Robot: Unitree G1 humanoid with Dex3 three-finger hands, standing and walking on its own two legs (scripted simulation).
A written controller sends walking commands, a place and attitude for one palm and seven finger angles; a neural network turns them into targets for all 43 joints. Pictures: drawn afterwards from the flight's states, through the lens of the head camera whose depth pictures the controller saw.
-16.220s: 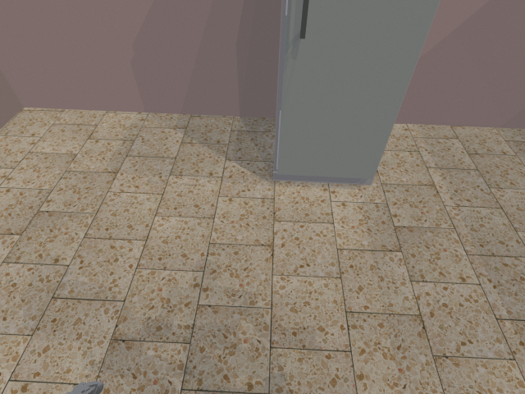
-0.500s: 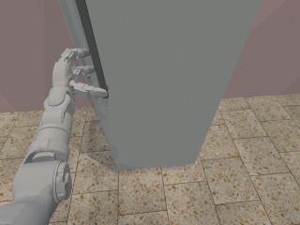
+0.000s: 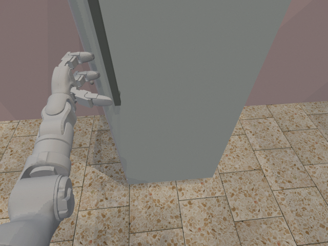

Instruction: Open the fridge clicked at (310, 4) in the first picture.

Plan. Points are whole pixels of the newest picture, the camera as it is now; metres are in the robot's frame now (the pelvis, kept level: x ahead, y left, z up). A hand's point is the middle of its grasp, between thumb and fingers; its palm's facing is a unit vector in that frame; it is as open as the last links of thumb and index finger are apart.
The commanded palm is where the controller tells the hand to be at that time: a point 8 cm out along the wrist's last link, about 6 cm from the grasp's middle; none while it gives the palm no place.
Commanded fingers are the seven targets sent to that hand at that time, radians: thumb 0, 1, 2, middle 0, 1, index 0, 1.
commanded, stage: move the hooked fingers beside the handle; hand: left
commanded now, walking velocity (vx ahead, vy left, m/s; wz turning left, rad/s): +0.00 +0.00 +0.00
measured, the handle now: (101, 27) +0.53 +0.14 +0.27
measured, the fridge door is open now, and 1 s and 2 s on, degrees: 0 0 0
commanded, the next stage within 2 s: feel for the door with the fingertips in 1.10 s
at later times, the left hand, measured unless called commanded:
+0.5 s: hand (88, 84) +0.45 +0.18 +0.17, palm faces +0.09 -1.00 +0.01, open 14.0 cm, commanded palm +0.42 +0.23 +0.17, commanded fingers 0.00 -0.50 0.30 -0.30 -1.20 -0.30 -1.20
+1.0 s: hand (86, 83) +0.45 +0.19 +0.17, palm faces +0.10 -0.99 +0.00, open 14.0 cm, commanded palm +0.42 +0.24 +0.17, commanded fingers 0.00 -0.50 0.30 -0.30 -1.20 -0.30 -1.20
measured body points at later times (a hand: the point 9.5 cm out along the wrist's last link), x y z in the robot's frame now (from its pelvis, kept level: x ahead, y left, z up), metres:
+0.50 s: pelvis +0.00 +0.00 +0.00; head +0.02 -0.01 +0.45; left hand +0.44 +0.23 +0.17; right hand +0.08 -0.27 -0.12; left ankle +0.03 +0.13 -0.73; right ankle -0.03 -0.13 -0.73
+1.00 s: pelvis +0.00 -0.01 +0.00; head +0.02 -0.01 +0.45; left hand +0.44 +0.24 +0.17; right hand +0.07 -0.27 -0.12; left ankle +0.03 +0.13 -0.73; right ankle -0.03 -0.13 -0.73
